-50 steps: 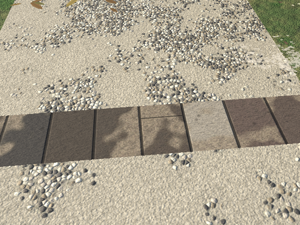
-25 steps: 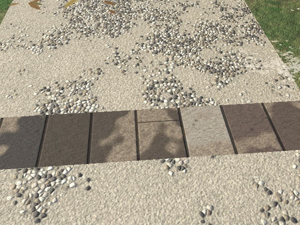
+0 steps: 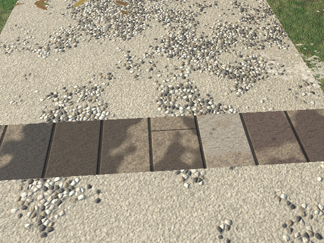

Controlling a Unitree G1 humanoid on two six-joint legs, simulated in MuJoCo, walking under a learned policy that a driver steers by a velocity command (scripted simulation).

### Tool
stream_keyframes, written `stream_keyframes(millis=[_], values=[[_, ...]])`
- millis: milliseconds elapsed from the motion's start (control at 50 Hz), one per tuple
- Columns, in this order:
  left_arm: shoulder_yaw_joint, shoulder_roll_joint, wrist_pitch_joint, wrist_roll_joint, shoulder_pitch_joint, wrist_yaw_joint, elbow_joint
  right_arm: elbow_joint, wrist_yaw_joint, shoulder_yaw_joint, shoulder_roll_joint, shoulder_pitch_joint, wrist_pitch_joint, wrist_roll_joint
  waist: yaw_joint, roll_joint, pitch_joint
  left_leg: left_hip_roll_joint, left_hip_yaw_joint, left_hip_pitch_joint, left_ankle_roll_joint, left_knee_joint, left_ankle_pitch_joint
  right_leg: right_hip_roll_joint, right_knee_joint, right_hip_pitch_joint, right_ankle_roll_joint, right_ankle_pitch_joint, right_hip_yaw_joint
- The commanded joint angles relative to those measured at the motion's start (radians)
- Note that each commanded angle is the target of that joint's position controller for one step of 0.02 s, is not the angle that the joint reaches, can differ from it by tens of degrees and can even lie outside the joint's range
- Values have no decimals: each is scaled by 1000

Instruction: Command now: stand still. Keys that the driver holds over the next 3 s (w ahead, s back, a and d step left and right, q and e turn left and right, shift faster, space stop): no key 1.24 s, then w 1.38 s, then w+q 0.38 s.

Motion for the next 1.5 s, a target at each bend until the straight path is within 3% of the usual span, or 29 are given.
stream_keyframes(millis=[20,480,1240,1260,1280,1320,1360,1380,1400,1420,1440,1480,1500], values=[[13,101,-8,0,14,3,-17,-18,-3,-14,-97,46,-7,0,0,5,8,26,-25,-84,13,-112,54,-15,-72,32,-25,88,9],[-3,74,-7,-4,70,6,28,-9,-5,-9,-62,137,-11,4,3,5,15,23,-22,-87,17,-108,92,-13,-68,21,-25,107,5],[-4,49,-9,-7,122,9,27,-14,-9,-15,-31,201,-15,8,4,6,29,21,-18,-91,18,-98,102,-11,-57,15,-25,115,2],[-7,36,-8,-6,141,9,37,-3,-10,-13,-21,220,-14,7,4,10,4,13,-11,-81,21,-107,2,2,-55,26,-26,24,-13],[-5,38,-7,-11,143,11,39,-1,-13,-19,-34,227,-11,13,1,22,18,7,-15,-95,35,-113,-156,28,-28,4,-31,-120,-38],[1,50,-16,-16,125,11,23,-18,-19,-35,-82,225,-11,25,-11,67,89,61,-105,-144,94,-158,-471,53,51,-116,-53,-371,-66],[-7,8,-49,-19,72,-3,-13,-18,-15,-56,-139,280,-30,36,-41,172,130,226,-335,-102,186,-275,-596,48,226,-239,-55,-266,-101],[-8,5,-67,-21,50,-12,-28,-23,-14,-67,-162,275,-38,37,-44,196,155,312,-445,-119,235,-323,-580,7,321,-267,-66,-208,-77],[-4,15,-80,-27,41,-21,-38,-37,-12,-67,-153,252,-46,29,-33,178,168,342,-478,-119,251,-339,-532,-23,375,-300,-81,-235,-54],[-4,13,-91,-35,48,-28,-47,-52,-8,-67,-148,218,-54,29,-12,176,175,343,-462,-115,242,-329,-478,-45,349,-306,-98,-276,-38],[-2,16,-101,-40,72,-33,-47,-68,-3,-66,-139,176,-57,39,14,159,168,312,-397,-124,209,-303,-410,-51,240,-245,-113,-274,-42],[16,24,-110,-35,217,-36,23,-89,5,-65,-135,122,-50,51,77,101,108,177,-203,-243,142,-180,-271,37,9,88,-97,-81,-135],[30,46,-106,-27,314,-37,57,-102,6,-61,-127,103,-53,47,109,47,72,122,-131,-307,116,-42,-156,20,-18,215,-91,-47,-80]])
